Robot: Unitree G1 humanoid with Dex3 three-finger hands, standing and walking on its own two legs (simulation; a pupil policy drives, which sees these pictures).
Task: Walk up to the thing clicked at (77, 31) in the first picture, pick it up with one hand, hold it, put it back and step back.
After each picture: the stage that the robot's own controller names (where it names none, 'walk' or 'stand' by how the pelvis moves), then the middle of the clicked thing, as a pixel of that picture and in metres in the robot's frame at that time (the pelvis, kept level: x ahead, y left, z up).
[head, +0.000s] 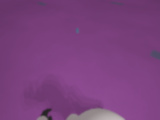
stand; (77, 30) +2.26 +0.42 -0.72
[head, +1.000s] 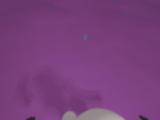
walk; (85, 37) +2.12 +0.13 -0.70
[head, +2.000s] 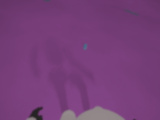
walk; (85, 46) +1.48 +0.02 -0.71
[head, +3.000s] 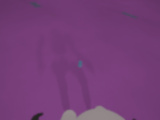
walk; (80, 64) +0.99 +0.11 -0.71
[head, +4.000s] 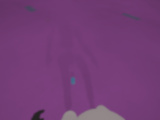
walk; (73, 80) +0.63 +0.20 -0.71
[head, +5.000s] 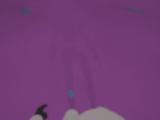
walk; (71, 93) +0.40 +0.23 -0.70
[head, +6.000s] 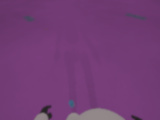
stand; (71, 103) +0.31 +0.24 -0.72
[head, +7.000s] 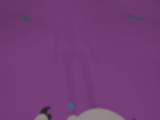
stand; (71, 106) +0.28 +0.23 -0.72
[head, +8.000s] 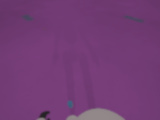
stand; (70, 104) +0.31 +0.23 -0.73
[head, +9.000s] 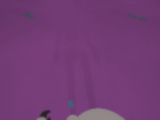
stand; (70, 103) +0.30 +0.22 -0.73
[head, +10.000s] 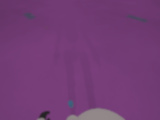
stand; (70, 104) +0.30 +0.22 -0.73
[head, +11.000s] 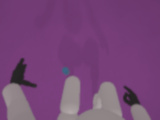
go down; (65, 71) +0.37 +0.24 -0.43
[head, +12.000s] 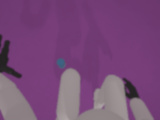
go down; (61, 63) +0.39 +0.26 -0.31
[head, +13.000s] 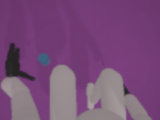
close in; (44, 59) +0.36 +0.29 -0.23
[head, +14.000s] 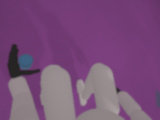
close; (25, 62) +0.36 +0.30 -0.21
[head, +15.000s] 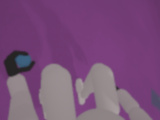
lift; (24, 61) +0.35 +0.30 -0.22
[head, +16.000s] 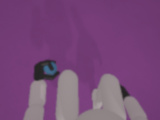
lift; (51, 69) +0.30 +0.27 -0.08
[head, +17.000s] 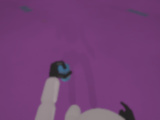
lift; (64, 72) +0.33 +0.18 +0.04
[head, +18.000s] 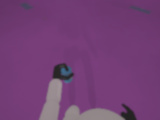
hold; (67, 74) +0.33 +0.17 -0.01
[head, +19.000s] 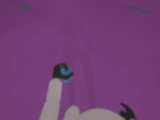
hold; (66, 74) +0.33 +0.17 -0.01
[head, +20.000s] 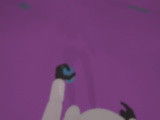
crouch; (69, 74) +0.34 +0.16 -0.02
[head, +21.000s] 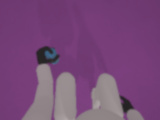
crouch; (52, 56) +0.43 +0.25 -0.10
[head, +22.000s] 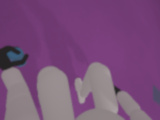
lower; (18, 57) +0.39 +0.31 -0.22
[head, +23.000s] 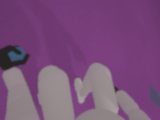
lower; (18, 57) +0.38 +0.32 -0.22
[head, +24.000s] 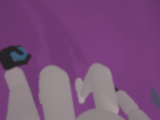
lower; (20, 57) +0.38 +0.32 -0.22
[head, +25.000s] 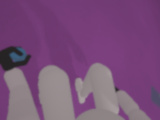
lower; (20, 57) +0.38 +0.32 -0.22
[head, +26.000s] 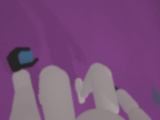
open; (26, 59) +0.37 +0.29 -0.22
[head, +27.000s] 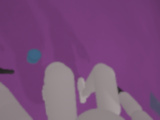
stand; (33, 56) +0.37 +0.27 -0.22
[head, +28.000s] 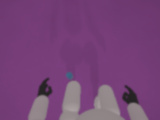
walk; (69, 75) +0.37 +0.22 -0.49
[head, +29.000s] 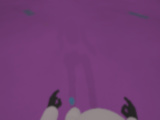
stand; (71, 101) +0.33 +0.20 -0.66
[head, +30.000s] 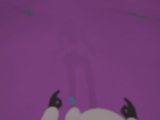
stand; (71, 100) +0.34 +0.20 -0.67
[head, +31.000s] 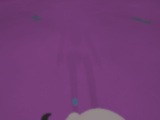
stand; (75, 101) +0.35 +0.19 -0.72
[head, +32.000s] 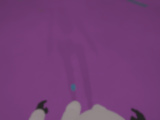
walk; (73, 87) +0.40 +0.17 -0.70
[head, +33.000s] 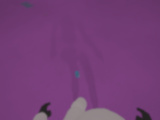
walk; (77, 74) +0.63 +0.24 -0.70
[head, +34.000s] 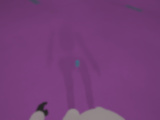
stand; (77, 63) +0.91 +0.19 -0.70
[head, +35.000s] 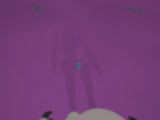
stand; (78, 65) +0.93 +0.22 -0.72
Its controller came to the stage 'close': yes
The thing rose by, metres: 0.70
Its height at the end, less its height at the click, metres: +0.00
